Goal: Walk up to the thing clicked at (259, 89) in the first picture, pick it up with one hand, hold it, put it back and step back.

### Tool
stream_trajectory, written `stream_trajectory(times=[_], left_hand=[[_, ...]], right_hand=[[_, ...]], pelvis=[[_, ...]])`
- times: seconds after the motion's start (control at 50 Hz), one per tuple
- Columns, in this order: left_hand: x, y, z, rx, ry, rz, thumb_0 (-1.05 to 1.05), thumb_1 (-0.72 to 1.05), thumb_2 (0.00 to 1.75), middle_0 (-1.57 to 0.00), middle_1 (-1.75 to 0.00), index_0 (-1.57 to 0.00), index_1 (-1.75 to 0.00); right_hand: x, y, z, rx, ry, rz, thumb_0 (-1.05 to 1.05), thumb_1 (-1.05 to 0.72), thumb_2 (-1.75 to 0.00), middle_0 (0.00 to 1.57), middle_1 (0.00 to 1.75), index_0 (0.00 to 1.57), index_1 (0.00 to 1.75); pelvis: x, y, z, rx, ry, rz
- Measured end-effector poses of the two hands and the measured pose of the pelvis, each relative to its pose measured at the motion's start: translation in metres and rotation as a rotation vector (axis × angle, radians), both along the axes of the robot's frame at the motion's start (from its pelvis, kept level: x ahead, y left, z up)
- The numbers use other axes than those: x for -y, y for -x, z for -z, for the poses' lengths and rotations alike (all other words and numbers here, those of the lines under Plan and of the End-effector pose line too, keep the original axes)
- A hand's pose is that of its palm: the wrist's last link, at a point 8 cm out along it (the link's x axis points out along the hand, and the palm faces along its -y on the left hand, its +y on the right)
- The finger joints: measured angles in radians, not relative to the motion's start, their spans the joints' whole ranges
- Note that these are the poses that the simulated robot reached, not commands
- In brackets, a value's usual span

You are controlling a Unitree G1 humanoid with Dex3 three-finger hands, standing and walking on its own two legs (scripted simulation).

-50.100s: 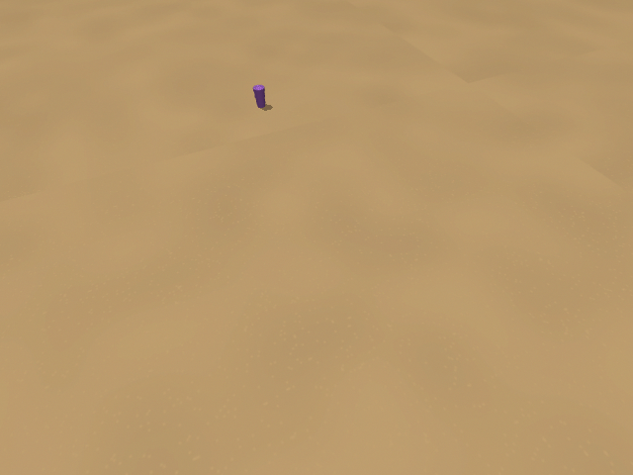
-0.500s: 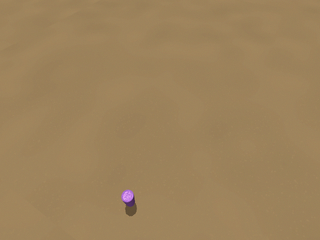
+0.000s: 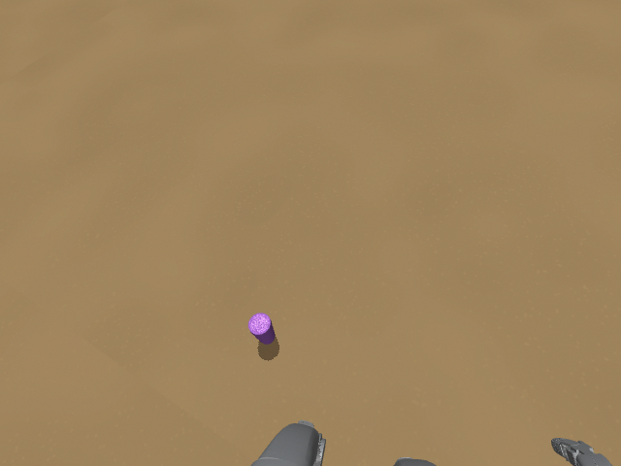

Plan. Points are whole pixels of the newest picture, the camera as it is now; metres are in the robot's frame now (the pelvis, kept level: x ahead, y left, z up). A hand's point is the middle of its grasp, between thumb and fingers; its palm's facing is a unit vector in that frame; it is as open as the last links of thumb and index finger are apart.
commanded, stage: step back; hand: left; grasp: from above
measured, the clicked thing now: (263, 330) +0.55 +0.27 -0.70
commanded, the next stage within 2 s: none
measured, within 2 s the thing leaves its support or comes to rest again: neither
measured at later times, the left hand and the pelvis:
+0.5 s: hand out of the picture -0.05 +0.31 -0.14, palm faces +0.07 -0.91 -0.40, open 7.4 cm; pelvis -0.14 +0.03 +0.01, yaw +2 degrees
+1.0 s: hand out of the picture -0.18 +0.31 -0.14, palm faces +0.04 -0.90 -0.43, open 7.4 cm; pelvis -0.30 +0.03 -0.01, yaw +3 degrees
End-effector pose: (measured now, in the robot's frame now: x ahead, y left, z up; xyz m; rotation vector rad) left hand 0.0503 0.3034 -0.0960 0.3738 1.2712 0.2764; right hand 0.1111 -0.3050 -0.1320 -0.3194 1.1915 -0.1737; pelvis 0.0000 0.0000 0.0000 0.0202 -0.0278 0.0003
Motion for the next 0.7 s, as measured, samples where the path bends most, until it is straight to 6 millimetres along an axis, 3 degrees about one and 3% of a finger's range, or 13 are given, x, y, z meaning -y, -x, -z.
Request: stream_trajectory(times=[0.16, 0.3, 0.5, 0.62, 0.7], left_hand=[[-0.009, 0.013, -0.008, 0.137, -0.018, -0.03, 0.01, 0.9, 0.9, -0.21, -0.3, -0.21, -0.3], [-0.04, 0.044, 0.012, 0.18, 0.004, -0.025, 0.01, 0.9, 0.9, -0.21, -0.3, -0.21, -0.3], [-0.048, 0.115, 0.007, 0.117, 0.018, -0.027, 0.01, 0.9, 0.9, -0.2, -0.3, -0.21, -0.3], [-0.035, 0.166, 0.012, 0.052, 0.003, 0.015, 0.01, 0.9, 0.9, -0.2, -0.3, -0.21, -0.3], [-0.02, 0.204, 0.008, 0.035, 0.001, 0.025, 0.01, 0.9, 0.9, -0.2, -0.3, -0.21, -0.3]], right_hand=[[-0.005, 0.052, -0.002, -0.116, 0.04, -0.074, 0.0, -0.91, -0.9, 0.2, 0.3, 0.2, 0.3], [-0.023, 0.076, -0.013, -0.042, 0.075, -0.112, 0.0, -0.91, -0.9, 0.2, 0.3, 0.2, 0.3], [-0.038, 0.117, -0.041, 0.065, 0.066, -0.094, 0.0, -0.91, -0.9, 0.2, 0.3, 0.21, 0.3], [-0.026, 0.147, -0.028, 0.13, 0.036, -0.073, 0.0, -0.9, -0.9, 0.2, 0.3, 0.21, 0.3], [-0.013, 0.183, -0.014, 0.101, 0.016, -0.027, 0.0, -0.91, -0.9, 0.2, 0.3, 0.21, 0.3]], pelvis=[[-0.006, 0.035, -0.003, -0.005, 0.0, -0.067], [-0.025, 0.081, 0.01, 0.024, -0.009, -0.089], [-0.028, 0.136, -0.006, 0.011, 0.035, -0.034], [-0.018, 0.179, 0.005, 0.013, 0.025, 0.019], [-0.009, 0.207, 0.007, 0.028, 0.042, 0.018]])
